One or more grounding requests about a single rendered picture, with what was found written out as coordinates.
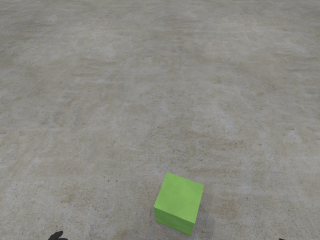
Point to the carton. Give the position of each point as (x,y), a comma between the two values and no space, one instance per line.
(178,202)

